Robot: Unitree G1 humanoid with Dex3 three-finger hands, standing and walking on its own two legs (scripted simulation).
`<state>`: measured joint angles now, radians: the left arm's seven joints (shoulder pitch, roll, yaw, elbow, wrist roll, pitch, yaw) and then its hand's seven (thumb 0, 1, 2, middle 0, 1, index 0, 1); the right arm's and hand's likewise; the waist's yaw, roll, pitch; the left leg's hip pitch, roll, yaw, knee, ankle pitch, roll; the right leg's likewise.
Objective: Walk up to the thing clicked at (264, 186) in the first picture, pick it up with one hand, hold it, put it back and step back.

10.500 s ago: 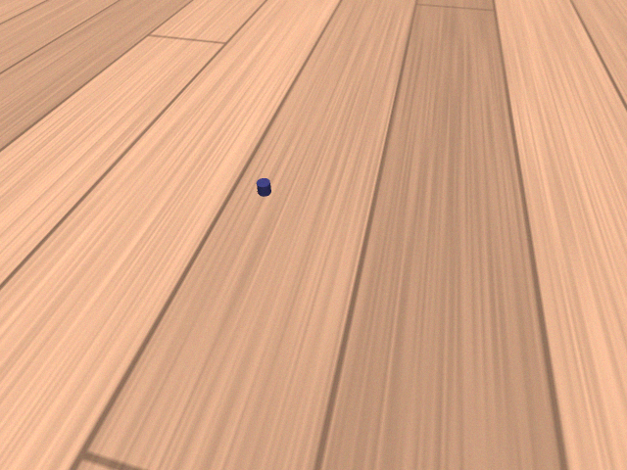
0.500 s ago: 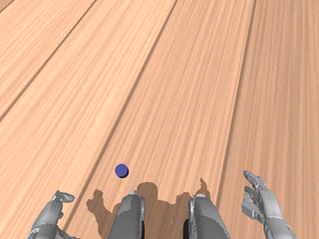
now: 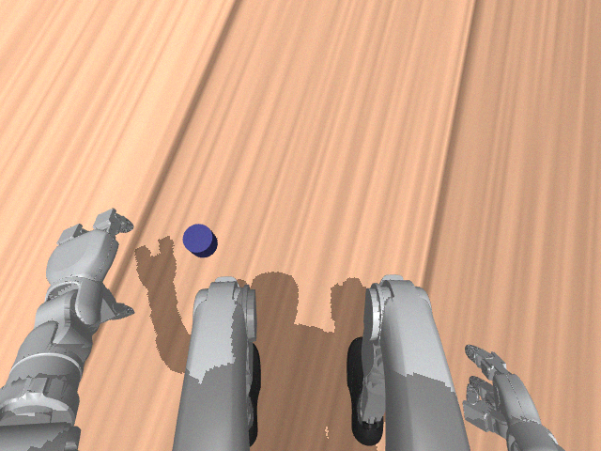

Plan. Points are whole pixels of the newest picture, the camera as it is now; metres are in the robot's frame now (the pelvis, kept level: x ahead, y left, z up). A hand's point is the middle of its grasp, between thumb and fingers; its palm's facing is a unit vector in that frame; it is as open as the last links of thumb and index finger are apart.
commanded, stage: rise first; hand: left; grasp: from above
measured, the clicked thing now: (200, 241) +0.44 +0.24 -0.40
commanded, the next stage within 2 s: approach in 1.42 s
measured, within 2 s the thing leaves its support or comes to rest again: neither
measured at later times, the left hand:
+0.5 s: hand (138, 257) +0.37 +0.30 -0.23, palm faces -0.45 -0.10 -0.89, open 14.0 cm
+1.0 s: hand (152, 251) +0.39 +0.29 -0.27, palm faces -0.45 -0.05 -0.89, open 13.6 cm
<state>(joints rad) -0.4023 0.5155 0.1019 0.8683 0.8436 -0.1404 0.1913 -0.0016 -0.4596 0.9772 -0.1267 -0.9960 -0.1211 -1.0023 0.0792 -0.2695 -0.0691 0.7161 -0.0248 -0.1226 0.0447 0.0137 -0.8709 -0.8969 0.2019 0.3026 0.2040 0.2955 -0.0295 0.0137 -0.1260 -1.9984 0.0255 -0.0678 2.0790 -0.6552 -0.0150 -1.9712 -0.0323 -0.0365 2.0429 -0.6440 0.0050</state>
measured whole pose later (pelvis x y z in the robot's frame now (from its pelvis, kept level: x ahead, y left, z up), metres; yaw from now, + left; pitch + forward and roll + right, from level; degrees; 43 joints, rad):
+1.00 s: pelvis +0.01 +0.01 -0.09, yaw -2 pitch +33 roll -6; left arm -0.68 0.61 0.11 1.27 1.27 -0.27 0.48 0.00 -0.44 0.94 -0.19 -0.88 -0.18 -0.89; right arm 0.09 -0.26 -0.05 0.80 -0.13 -0.07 0.13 0.01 -0.90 -0.90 0.20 0.30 0.20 0.30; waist -0.13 -0.02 -0.09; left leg -2.27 0.01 -0.10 2.37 -0.69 0.00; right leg -2.22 -0.03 -0.04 2.31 -0.67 0.03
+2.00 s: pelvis +0.01 +0.01 -0.11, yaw -4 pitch +34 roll -6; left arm -0.97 0.60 0.11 1.56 1.30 -0.11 0.61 0.00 -0.57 1.04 -0.08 -1.02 -0.07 -1.03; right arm 0.12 -0.28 0.02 0.80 -0.18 -0.11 0.18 0.01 -0.91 -0.90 0.20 0.30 0.20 0.30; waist -0.28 0.01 -0.05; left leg -2.33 0.02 -0.12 2.43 -0.70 -0.01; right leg -2.28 -0.01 -0.06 2.35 -0.66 0.02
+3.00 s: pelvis +0.02 +0.01 -0.13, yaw -6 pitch +31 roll -8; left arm -0.88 0.74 0.18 1.65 1.21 -0.21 0.58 0.00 -0.53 0.98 -0.07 -1.02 -0.06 -1.02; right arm 0.13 -0.29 0.10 0.85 -0.27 -0.19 0.31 0.01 -0.90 -0.90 0.20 0.30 0.20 0.30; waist -0.28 -0.02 0.10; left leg -2.34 0.02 -0.17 2.54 -0.74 -0.02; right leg -2.28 0.00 -0.09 2.43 -0.69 0.03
